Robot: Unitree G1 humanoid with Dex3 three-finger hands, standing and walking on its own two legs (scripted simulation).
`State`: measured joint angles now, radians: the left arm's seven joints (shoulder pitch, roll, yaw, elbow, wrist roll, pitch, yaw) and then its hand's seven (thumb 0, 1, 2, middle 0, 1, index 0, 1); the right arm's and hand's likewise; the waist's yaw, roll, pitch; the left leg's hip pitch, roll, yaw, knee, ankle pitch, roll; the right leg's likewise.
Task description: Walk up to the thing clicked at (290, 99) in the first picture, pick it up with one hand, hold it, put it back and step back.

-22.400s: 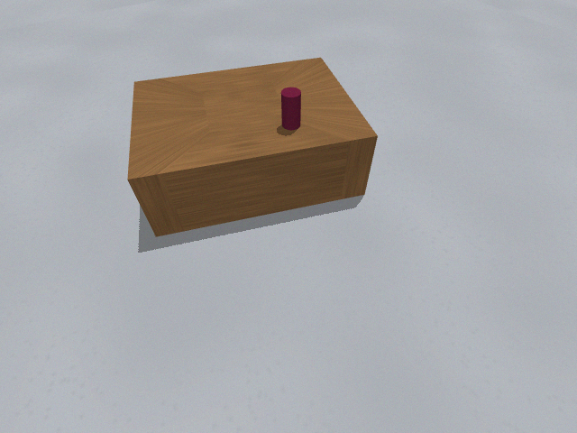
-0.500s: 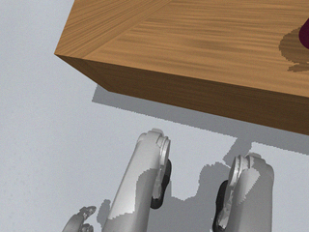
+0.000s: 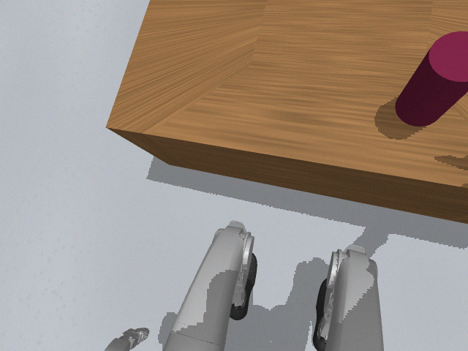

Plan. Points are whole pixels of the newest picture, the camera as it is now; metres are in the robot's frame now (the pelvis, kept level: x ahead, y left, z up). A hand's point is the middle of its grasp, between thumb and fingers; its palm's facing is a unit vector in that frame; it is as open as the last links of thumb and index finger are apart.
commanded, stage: home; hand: right
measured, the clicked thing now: (436, 85) +0.57 -0.23 -0.10
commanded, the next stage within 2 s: none
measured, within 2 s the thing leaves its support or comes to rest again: neither
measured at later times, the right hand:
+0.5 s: hand out of the picture +0.41 -0.31 +0.10, palm faces +0.32 +0.88 -0.35, open 17.1 cm
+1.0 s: hand out of the picture +0.21 -0.18 +0.12, palm faces +0.20 +0.95 -0.23, open 16.9 cm
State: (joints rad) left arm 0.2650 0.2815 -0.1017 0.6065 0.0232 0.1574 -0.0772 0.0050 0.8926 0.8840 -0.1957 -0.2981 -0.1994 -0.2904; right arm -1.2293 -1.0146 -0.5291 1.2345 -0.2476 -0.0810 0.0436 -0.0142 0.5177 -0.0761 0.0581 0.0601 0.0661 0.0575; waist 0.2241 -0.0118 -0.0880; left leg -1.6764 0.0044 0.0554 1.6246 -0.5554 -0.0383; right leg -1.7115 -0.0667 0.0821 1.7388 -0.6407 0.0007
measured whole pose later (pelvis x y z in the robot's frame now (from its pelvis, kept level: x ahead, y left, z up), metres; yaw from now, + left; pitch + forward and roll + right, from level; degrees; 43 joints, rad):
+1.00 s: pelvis +0.07 +0.02 +0.18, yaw -7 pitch +10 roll +2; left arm 0.23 0.20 -0.03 0.51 -0.03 -0.05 0.14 0.01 0.90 0.90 -0.20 -0.30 -0.20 -0.29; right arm 0.47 -0.20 0.00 0.03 0.04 0.26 -0.08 -0.01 0.45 -0.10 0.08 0.08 0.08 0.07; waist 0.02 -0.04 -0.12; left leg -0.61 0.02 0.07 0.89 -0.44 -0.01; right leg -0.64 -0.05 0.05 0.95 -0.48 0.03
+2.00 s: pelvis +0.07 +0.00 +0.17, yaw -6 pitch +11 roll +3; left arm 0.28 0.21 -0.03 0.53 0.00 -0.23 0.17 0.02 0.90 0.90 -0.20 -0.31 -0.20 -0.30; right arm 0.50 -0.23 -0.03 -0.14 0.04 0.47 -0.02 -0.01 0.59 -0.01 0.05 0.04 0.05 0.04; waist 0.03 -0.04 -0.16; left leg -0.65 0.03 0.07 0.93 -0.46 -0.04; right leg -0.69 -0.04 0.05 1.03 -0.52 0.01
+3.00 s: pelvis +0.07 +0.01 +0.17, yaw -6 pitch +10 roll +3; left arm 0.27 0.22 -0.03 0.54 0.00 -0.23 0.18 0.02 0.90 0.90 -0.20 -0.31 -0.20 -0.30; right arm 0.50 -0.22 -0.03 -0.14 0.05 0.46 -0.01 -0.01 0.58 -0.03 0.05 0.04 0.05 0.04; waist 0.03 -0.05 -0.16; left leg -0.66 0.02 0.07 0.95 -0.47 -0.02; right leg -0.69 -0.05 0.05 1.03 -0.52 0.02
